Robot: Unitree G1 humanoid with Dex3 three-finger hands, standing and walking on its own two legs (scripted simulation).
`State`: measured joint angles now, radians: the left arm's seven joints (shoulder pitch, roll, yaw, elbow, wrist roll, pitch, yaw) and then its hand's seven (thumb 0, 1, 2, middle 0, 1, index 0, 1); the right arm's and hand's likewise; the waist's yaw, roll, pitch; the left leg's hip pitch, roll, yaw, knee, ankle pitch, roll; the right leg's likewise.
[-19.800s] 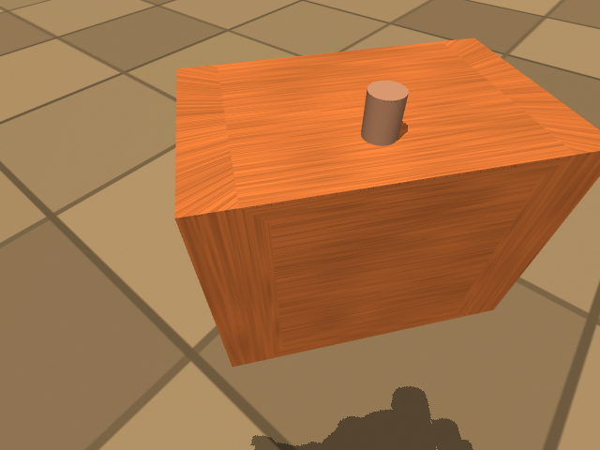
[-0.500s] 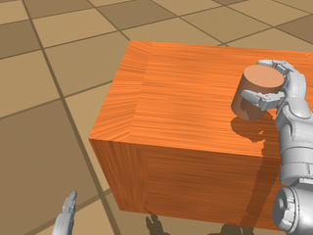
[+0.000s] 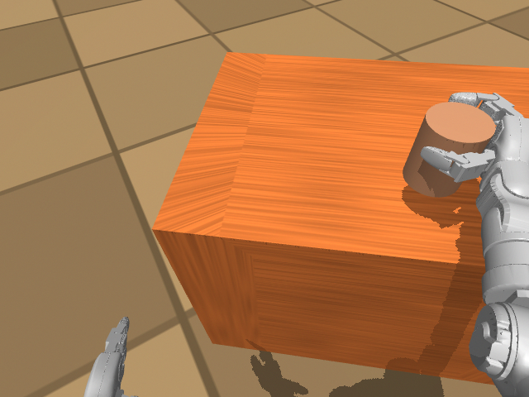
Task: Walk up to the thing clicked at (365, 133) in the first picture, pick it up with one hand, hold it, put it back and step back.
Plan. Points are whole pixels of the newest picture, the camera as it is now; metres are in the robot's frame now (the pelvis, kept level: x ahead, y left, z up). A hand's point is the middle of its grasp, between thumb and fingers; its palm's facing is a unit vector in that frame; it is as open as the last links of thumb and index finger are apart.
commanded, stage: crouch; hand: right
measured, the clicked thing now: (443, 151) +0.47 -0.21 +0.13
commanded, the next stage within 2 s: lower in 0.22 s
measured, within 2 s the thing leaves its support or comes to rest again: rests again in 1.14 s
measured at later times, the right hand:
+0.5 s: hand (454, 144) +0.49 -0.23 +0.13, palm faces +0.24 +0.97 -0.01, open 11.7 cm
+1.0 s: hand (441, 160) +0.50 -0.23 +0.09, palm faces +0.24 +0.97 +0.00, open 11.7 cm
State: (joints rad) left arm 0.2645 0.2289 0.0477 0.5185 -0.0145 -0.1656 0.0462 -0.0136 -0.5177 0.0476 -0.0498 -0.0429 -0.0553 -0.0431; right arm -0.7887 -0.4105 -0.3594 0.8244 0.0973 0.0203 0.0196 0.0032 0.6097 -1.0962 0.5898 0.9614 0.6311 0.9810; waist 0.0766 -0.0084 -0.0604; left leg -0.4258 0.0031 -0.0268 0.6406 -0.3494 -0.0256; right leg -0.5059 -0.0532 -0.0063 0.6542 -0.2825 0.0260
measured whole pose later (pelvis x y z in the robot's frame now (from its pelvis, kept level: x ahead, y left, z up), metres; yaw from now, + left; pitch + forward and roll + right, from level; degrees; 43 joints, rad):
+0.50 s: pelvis -0.01 -0.01 -0.01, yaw +1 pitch +11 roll +1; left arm 0.27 0.23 0.01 0.46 0.00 -0.14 0.03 -0.01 -0.52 0.05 -0.05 -0.04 -0.05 -0.04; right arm -0.89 -0.49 -0.40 1.07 0.06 -0.12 0.03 0.00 0.61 -1.10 0.59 0.97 0.63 0.99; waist 0.12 0.00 -0.08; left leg -0.53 -0.01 -0.03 0.68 -0.35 -0.03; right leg -0.62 -0.06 -0.01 0.72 -0.30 0.02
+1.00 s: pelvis -0.01 -0.01 -0.02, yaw +1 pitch +15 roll +3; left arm 0.27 0.22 0.00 0.35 0.04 -0.13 0.02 -0.01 -0.53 0.06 -0.05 -0.04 -0.05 -0.05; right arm -0.90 -0.53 -0.44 1.17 0.03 -0.25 0.04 0.00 0.61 -1.10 0.58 0.97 0.62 0.99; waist 0.18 0.00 -0.11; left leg -0.67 -0.02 -0.03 0.78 -0.39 -0.04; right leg -0.77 -0.07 0.01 0.85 -0.35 0.01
